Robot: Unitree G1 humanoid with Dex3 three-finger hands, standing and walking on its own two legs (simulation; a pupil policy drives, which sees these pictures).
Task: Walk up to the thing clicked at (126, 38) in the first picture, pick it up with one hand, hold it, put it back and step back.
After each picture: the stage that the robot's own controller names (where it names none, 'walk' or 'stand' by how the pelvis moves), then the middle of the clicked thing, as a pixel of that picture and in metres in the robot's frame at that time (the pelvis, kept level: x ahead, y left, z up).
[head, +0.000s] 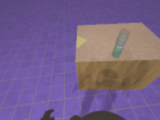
stand; (119, 45) +0.65 -0.19 +0.04
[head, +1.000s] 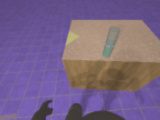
sink last; (109, 44) +0.58 -0.09 +0.08
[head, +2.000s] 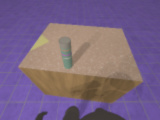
rise first; (66, 55) +0.43 +0.21 +0.08
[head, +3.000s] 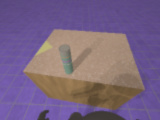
stand; (67, 61) +0.41 +0.22 +0.05
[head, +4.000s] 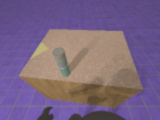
stand; (62, 64) +0.38 +0.23 +0.04
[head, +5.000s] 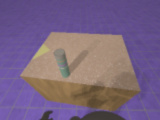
stand; (63, 64) +0.39 +0.24 +0.04
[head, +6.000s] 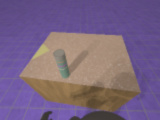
stand; (62, 65) +0.38 +0.24 +0.04
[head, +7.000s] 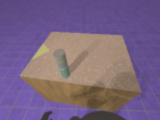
rise first; (63, 65) +0.38 +0.24 +0.04
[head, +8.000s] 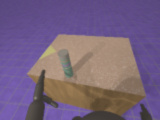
rise first; (66, 65) +0.39 +0.24 +0.04
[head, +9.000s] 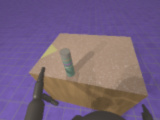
go down; (68, 64) +0.40 +0.23 +0.04
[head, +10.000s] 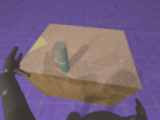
go down; (63, 59) +0.41 +0.21 +0.06
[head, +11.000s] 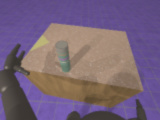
go down; (64, 58) +0.41 +0.21 +0.07
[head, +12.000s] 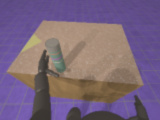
close in; (57, 58) +0.39 +0.23 +0.10
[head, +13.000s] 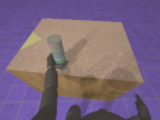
close; (59, 55) +0.41 +0.22 +0.10
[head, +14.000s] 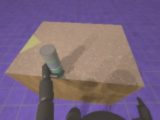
lift; (54, 64) +0.34 +0.24 +0.11
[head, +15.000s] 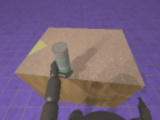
lift; (63, 63) +0.33 +0.18 +0.15
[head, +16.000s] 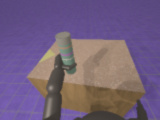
hold; (67, 55) +0.33 +0.17 +0.23
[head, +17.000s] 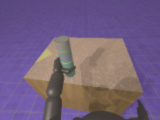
hold; (66, 59) +0.33 +0.17 +0.20
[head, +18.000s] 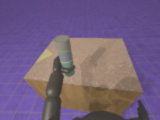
crouch; (66, 58) +0.33 +0.17 +0.20
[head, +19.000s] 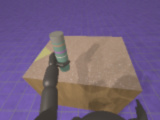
crouch; (61, 53) +0.37 +0.21 +0.19
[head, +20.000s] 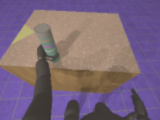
lower; (49, 46) +0.45 +0.25 +0.12
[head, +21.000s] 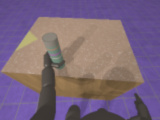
lower; (55, 54) +0.41 +0.23 +0.11
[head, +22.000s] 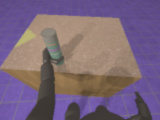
lower; (54, 50) +0.44 +0.23 +0.12
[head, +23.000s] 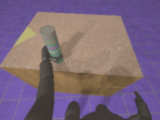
lower; (54, 47) +0.44 +0.24 +0.12
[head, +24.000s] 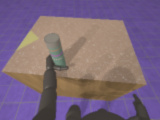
open; (57, 54) +0.40 +0.22 +0.11
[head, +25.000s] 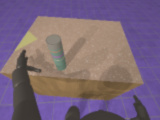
sink last; (58, 55) +0.40 +0.21 +0.10
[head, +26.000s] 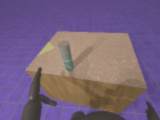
stand; (67, 57) +0.44 +0.23 +0.09
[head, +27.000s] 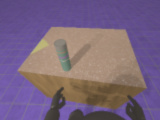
stand; (64, 57) +0.42 +0.23 +0.09
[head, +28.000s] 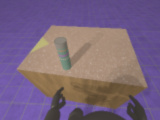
stand; (64, 55) +0.42 +0.23 +0.11
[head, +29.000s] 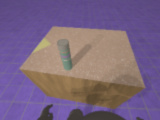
stand; (66, 56) +0.43 +0.22 +0.08
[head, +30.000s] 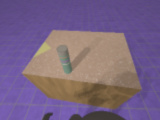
walk; (65, 61) +0.42 +0.23 +0.04
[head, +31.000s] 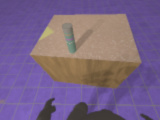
walk; (70, 40) +0.58 +0.22 +0.06
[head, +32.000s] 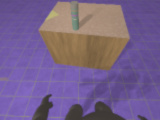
walk; (75, 17) +0.87 +0.22 +0.06
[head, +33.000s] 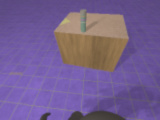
stand; (83, 21) +1.05 +0.20 +0.06
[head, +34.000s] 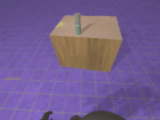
stand; (77, 24) +1.04 +0.23 +0.04
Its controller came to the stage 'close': yes
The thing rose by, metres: 0.19
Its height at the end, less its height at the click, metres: +0.00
